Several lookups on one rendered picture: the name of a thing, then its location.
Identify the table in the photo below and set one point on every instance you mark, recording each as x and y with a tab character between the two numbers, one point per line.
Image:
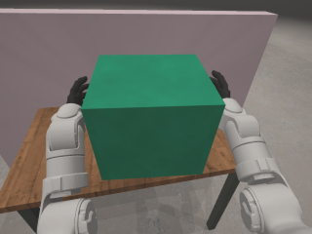
23	187

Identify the right robot hand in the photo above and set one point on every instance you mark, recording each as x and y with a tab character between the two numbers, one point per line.
220	84

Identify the right robot forearm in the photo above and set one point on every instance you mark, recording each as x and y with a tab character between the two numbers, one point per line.
254	163

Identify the left robot upper arm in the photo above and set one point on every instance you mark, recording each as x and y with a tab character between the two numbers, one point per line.
77	216

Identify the left robot forearm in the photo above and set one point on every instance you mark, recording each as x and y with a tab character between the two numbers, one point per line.
65	155

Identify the right robot upper arm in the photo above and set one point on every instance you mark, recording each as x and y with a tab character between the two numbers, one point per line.
271	209

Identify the left robot hand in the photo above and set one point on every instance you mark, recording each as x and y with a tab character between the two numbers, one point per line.
76	94

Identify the carton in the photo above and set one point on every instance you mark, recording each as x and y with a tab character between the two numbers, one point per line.
151	115

